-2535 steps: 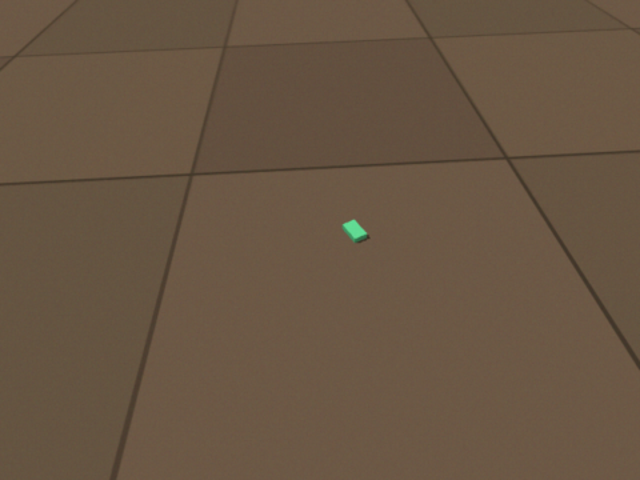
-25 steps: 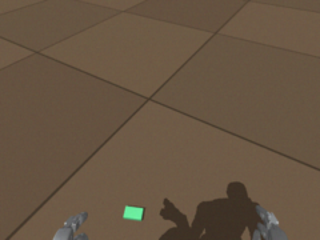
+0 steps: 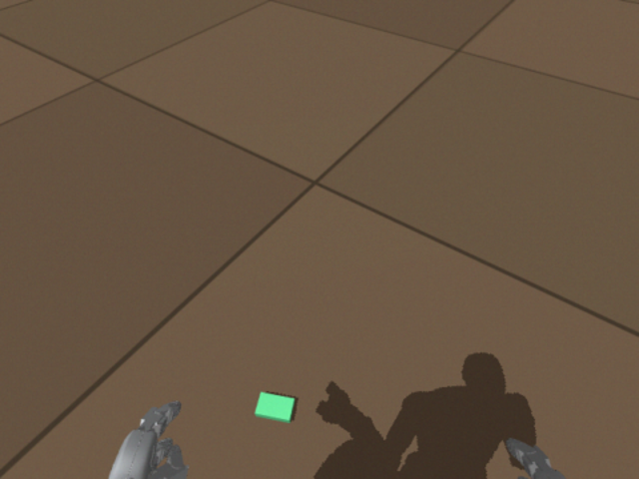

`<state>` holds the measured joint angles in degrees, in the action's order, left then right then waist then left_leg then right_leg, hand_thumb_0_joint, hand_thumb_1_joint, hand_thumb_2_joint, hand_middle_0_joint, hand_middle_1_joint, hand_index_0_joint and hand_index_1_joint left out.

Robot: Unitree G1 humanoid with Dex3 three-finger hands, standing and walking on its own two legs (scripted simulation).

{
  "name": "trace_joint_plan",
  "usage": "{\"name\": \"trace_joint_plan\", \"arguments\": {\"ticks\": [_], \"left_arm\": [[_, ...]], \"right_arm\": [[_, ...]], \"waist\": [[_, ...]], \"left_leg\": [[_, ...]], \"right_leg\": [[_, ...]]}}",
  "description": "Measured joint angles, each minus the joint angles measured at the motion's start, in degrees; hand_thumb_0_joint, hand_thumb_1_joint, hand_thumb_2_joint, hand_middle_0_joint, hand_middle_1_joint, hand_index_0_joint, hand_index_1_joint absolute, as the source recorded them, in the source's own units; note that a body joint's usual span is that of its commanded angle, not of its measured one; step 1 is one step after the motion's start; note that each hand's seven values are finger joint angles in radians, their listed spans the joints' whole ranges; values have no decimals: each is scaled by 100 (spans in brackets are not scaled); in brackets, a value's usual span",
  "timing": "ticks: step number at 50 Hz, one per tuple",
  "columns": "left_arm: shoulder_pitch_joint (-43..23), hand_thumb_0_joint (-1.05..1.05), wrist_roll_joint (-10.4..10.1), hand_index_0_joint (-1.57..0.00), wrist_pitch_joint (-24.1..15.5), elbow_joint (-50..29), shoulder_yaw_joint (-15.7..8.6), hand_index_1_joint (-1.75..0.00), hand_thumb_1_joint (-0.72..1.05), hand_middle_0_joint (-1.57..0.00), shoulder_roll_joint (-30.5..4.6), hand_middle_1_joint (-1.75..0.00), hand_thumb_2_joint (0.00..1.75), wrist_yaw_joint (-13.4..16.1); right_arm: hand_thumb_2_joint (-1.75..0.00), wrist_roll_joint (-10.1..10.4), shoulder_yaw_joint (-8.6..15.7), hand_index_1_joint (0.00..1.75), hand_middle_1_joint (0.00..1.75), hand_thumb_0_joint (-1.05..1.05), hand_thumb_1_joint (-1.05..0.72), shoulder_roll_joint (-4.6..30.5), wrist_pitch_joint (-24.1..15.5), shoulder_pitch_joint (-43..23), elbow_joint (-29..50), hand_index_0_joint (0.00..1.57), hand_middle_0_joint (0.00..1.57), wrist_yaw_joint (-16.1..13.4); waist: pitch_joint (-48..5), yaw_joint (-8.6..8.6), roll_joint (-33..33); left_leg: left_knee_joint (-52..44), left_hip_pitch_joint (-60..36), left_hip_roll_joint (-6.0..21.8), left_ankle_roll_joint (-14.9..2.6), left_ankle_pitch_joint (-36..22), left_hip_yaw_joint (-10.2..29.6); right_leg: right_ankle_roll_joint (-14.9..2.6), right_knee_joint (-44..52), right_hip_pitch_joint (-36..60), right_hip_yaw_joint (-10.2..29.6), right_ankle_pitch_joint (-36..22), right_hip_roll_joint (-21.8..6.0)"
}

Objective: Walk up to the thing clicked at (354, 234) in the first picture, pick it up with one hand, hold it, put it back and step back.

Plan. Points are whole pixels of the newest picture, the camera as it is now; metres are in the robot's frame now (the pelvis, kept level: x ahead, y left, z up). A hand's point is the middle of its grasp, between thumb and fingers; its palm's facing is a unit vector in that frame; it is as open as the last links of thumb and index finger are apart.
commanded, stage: stand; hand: left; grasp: from above
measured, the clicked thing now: (275, 407) +0.46 +0.17 -0.71
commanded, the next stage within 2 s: none
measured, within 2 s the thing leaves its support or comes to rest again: neither
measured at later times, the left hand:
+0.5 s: hand out of the picture +0.05 +0.24 -0.12, palm faces +0.06 -0.95 -0.32, open 7.4 cm
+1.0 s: hand out of the picture +0.02 +0.24 -0.11, palm faces +0.06 -0.94 -0.34, open 7.4 cm
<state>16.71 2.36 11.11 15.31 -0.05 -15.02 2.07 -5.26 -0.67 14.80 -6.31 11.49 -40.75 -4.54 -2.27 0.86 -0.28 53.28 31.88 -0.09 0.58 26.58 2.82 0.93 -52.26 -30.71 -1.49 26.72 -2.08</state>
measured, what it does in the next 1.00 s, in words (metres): rises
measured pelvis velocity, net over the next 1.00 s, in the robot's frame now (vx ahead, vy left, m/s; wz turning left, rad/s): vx -0.01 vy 0.00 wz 0.03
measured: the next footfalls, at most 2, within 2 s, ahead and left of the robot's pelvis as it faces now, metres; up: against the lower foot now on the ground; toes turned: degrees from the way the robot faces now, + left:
none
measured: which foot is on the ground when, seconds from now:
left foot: down 0.00-1.00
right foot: down 0.00-1.00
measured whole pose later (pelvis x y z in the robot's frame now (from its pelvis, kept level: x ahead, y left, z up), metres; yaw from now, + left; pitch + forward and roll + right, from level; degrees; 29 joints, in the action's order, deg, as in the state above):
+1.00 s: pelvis -0.01 +0.00 +0.05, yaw +2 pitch -4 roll +0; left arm 9.9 1.7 0.3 66.0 -2.1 -17.3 1.3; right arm -1.3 2.0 17.6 0.3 9.2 -64.4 -0.6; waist 3.7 1.0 1.0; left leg 22.3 7.5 -0.2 0.9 10.9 4.2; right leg 1.2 -21.3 -5.7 -3.5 11.6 -2.3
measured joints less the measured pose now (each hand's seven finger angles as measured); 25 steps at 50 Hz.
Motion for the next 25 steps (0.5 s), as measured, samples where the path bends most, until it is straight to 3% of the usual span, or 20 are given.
{"name": "trace_joint_plan", "arguments": {"ticks": [5,11,25], "left_arm": [[-397,1,49,-20,-535,1473,-150,-30,90,-20,-130,-30,90,-11],[-378,1,56,-20,-799,2696,-274,-30,90,-20,-174,-30,90,4],[-518,1,-52,-20,-984,4261,-227,-30,90,-20,-66,-30,90,21]], "right_arm": [[-90,166,189,30,30,1,-90,125,294,-114,-497,21,20,338],[-90,214,356,30,30,1,-90,186,456,-39,-934,21,20,401],[-90,339,289,30,30,1,-90,56,596,-150,-1791,20,20,314]], "waist": [[317,74,-77],[400,48,-38],[567,70,49]], "left_leg": [[-562,-557,-69,-25,-258,-74],[-1049,-1043,-85,-64,-442,-65],[-2205,-2022,-101,-101,-1024,18]], "right_leg": [[36,426,484,63,-196,-76],[80,966,1002,40,-402,-95],[141,2312,2103,-74,-1057,-111]]}}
